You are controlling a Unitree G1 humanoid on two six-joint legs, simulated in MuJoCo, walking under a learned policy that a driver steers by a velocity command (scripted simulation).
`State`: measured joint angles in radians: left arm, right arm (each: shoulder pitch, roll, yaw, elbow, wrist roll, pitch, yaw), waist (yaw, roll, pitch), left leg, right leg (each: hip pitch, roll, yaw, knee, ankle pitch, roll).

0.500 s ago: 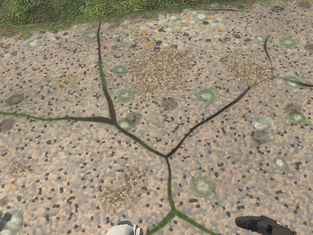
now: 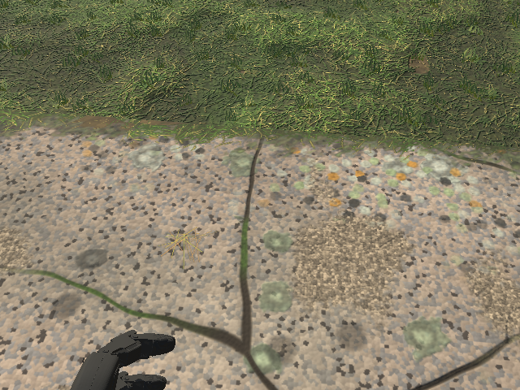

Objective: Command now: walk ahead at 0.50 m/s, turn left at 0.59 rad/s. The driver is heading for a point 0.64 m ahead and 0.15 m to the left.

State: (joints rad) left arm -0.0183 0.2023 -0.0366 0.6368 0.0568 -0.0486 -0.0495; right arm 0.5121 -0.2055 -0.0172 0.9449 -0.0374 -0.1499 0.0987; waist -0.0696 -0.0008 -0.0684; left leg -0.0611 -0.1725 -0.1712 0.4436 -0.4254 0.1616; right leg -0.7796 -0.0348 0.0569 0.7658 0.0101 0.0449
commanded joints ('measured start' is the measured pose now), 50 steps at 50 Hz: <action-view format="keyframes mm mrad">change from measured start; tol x64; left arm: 1 -199 107 36 -91 -16 -8 4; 6 660 184 83 173 5 -54 41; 50 161 202 124 67 -19 -67 36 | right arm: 1 72 -196 -63 -23 0 11 11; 50 -228 -129 -74 -279 37 104 -122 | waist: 1 25 74 106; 50 83 52 -55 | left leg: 1 16 285 -218 -48 907 -3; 4 -202 202 -174 326 1186 -137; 7 -917 76 2 1106 -46 -169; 28 -380 123 303 148 222 -20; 31 495 522 -645 -73 248 318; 50 -173 211 -23 181 504 -59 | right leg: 1 141 62 -75 -235 -10 -18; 6 1486 -437 666 -307 173 -548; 10 625 -285 221 -596 -48 -312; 28 874 -237 -283 -212 734 -137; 32 -104 21 34 698 -539 -29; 50 547 -33 2 -296 409 -91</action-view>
